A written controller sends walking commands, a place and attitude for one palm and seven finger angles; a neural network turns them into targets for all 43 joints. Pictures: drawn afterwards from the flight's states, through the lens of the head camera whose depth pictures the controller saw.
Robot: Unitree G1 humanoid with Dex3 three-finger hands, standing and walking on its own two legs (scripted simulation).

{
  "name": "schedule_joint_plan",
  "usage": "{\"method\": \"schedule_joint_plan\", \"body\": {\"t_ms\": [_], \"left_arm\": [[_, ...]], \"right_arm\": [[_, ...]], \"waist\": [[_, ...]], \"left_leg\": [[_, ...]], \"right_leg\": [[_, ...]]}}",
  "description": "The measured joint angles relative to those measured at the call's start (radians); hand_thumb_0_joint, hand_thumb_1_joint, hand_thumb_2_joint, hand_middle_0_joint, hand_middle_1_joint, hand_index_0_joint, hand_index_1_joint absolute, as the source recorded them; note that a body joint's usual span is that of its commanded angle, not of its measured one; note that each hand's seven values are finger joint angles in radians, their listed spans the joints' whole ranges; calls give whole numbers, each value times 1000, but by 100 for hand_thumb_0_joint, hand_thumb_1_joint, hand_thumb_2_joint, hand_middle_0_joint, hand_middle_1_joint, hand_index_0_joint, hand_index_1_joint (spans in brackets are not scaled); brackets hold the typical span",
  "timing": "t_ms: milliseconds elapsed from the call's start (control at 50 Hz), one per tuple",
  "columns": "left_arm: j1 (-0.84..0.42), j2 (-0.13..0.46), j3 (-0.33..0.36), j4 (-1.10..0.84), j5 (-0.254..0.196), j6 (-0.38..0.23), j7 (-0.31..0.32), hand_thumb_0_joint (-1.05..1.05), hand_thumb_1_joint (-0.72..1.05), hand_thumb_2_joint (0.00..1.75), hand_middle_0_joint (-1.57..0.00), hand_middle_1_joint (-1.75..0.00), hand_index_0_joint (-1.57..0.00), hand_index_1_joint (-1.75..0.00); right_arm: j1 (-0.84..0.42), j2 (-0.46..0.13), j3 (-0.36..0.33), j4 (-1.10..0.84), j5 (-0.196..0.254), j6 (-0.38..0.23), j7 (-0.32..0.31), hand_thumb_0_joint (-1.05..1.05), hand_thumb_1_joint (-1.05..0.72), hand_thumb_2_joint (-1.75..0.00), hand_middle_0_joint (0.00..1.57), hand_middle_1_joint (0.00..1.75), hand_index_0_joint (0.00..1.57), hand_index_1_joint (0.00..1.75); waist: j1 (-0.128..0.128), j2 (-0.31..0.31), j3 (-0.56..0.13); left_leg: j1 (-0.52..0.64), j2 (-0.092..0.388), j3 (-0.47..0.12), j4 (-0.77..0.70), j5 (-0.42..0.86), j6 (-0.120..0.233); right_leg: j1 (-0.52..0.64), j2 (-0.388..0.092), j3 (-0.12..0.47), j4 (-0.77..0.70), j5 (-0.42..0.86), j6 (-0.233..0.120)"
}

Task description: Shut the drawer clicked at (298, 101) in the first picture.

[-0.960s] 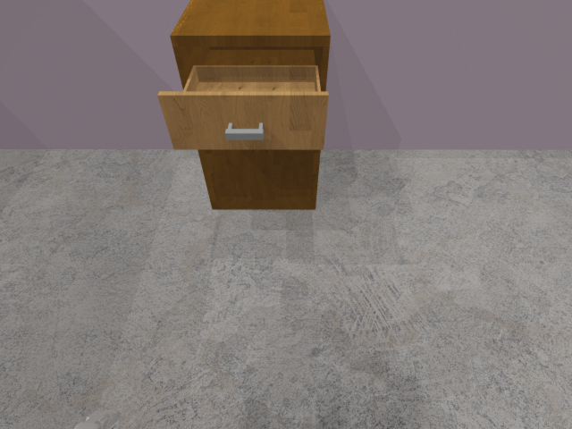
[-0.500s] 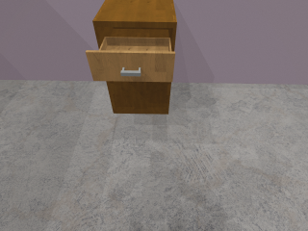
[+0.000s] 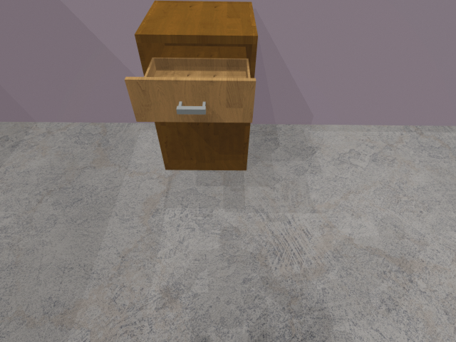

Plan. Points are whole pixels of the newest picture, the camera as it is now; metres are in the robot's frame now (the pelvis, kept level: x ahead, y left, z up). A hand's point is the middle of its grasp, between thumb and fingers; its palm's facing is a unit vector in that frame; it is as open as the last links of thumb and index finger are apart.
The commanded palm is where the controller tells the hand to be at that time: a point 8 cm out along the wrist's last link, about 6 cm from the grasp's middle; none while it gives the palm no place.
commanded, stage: look at it before walking up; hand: left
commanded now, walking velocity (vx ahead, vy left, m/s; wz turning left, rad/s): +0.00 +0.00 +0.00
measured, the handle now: (191, 107) +0.88 +0.19 -0.10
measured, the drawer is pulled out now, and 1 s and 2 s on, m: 0.29 0.29 0.29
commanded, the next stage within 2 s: walk to a spot facing it in 0.48 s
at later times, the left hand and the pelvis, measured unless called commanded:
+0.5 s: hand out of the picture +0.06 +0.24 -0.16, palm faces -0.01 -0.95 -0.31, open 7.4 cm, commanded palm none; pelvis +0.00 +0.00 +0.00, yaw +0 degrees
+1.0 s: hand out of the picture +0.08 +0.17 -0.18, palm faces -0.09 -0.98 -0.19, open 7.4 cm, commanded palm none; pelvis +0.07 -0.01 -0.01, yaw -7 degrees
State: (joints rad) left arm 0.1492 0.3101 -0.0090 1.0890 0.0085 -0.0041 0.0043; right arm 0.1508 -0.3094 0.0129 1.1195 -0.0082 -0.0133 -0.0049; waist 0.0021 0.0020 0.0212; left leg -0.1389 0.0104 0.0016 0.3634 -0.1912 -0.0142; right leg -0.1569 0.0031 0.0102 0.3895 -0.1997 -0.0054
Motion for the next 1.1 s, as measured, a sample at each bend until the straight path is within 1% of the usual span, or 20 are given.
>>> {"method": "schedule_joint_plan", "body": {"t_ms": [620,680,740,780,820,840,880,920,940,960,1000,1040,1060,1080,1100], "left_arm": [[22,-5,4,15,1,-3,4,0,91,90,-20,-30,-20,-30],[42,-19,7,15,4,5,8,0,91,90,-20,-30,-20,-30],[87,-42,13,14,8,15,-2,0,91,90,-20,-30,-20,-30],[122,-59,18,12,9,18,-9,0,91,90,-20,-30,-20,-30],[155,-77,22,12,8,17,-15,0,91,90,-20,-30,-20,-30],[170,-84,25,13,8,16,-18,0,91,90,-20,-30,-20,-30],[195,-99,31,22,11,20,-21,0,91,90,-20,-30,-20,-30],[204,-114,36,27,14,28,-24,0,91,90,-20,-30,-20,-30],[201,-122,39,26,15,28,-26,0,91,90,-20,-30,-20,-30],[195,-129,41,22,14,26,-28,1,91,90,-20,-30,-20,-30],[176,-141,45,5,13,14,-33,1,91,90,-20,-30,-20,-30],[162,-146,50,-19,13,-14,-35,1,91,90,-20,-30,-20,-30],[154,-147,54,-26,15,-32,-31,1,91,90,-20,-30,-20,-30],[146,-150,56,-30,12,-48,-25,0,91,90,-20,-30,-20,-30],[145,-153,57,-33,9,-59,-18,0,91,90,-20,-30,-20,-30]], "right_arm": [[4,5,-1,7,0,-2,-2,1,-91,-90,20,30,20,30],[18,18,-3,8,-6,4,-3,1,-91,-90,20,30,20,30],[53,41,-6,7,-13,10,2,1,-91,-90,20,30,20,30],[82,58,-9,4,-15,8,4,1,-91,-90,20,30,20,30],[110,75,-12,0,-15,0,4,1,-91,-90,20,30,20,30],[123,84,-14,-1,-15,-6,3,1,-91,-90,20,30,20,30],[151,104,-22,-4,-14,-19,0,1,-91,-90,20,30,20,30],[184,121,-28,-7,-13,-34,-3,1,-91,-90,20,30,20,30],[201,127,-31,-5,-13,-40,-4,1,-91,-90,20,30,20,30],[217,131,-33,0,-14,-44,-5,1,-91,-90,20,30,20,30],[244,136,-35,15,-16,-44,-6,1,-91,-90,20,30,20,30],[272,140,-36,34,-13,-39,-4,1,-91,-90,20,30,20,30],[280,143,-37,46,-9,-33,-2,1,-91,-90,20,30,20,30],[279,145,-37,59,-6,-23,1,1,-91,-90,20,30,20,30],[274,146,-39,67,-5,-14,4,1,-91,-90,20,30,20,30]], "waist": [[3,-3,1],[8,-3,-14],[14,-5,-39],[16,-6,-48],[16,-9,-45],[16,-15,-41],[15,-28,-33],[6,-32,-22],[0,-29,-14],[-5,-23,-5],[-10,-6,15],[-7,10,31],[-3,19,37],[0,26,43],[3,28,45]], "left_leg": [[6,-2,1,-17,10,3],[-4,2,8,20,-22,3],[-16,7,21,82,-112,9],[-22,11,30,115,-149,14],[-22,14,42,135,-133,18],[-19,13,52,145,-123,18],[1,10,80,153,-155,16],[33,10,105,126,-173,15],[50,12,112,109,-173,11],[66,16,117,93,-172,6],[91,29,121,79,-182,-8],[86,51,118,140,-230,-18],[54,70,115,230,-263,-5],[5,80,98,358,-289,9],[-50,80,78,492,-295,21]], "right_leg": [[9,-2,1,-23,13,4],[1,2,7,3,-6,3],[-11,7,20,48,-60,-3],[-19,12,29,78,-91,-8],[-32,16,41,122,-115,-13],[-43,14,47,156,-134,-21],[-87,1,32,269,-193,-31],[-149,-14,-1,390,-239,-30],[-176,-23,-18,422,-246,-29],[-195,-32,-35,428,-246,-28],[-208,-45,-68,367,-213,-27],[-179,-43,-94,244,-128,-33],[-178,-35,-106,252,-97,-36],[-173,-28,-118,272,-106,-42],[-156,-22,-128,273,-121,-47]]}}
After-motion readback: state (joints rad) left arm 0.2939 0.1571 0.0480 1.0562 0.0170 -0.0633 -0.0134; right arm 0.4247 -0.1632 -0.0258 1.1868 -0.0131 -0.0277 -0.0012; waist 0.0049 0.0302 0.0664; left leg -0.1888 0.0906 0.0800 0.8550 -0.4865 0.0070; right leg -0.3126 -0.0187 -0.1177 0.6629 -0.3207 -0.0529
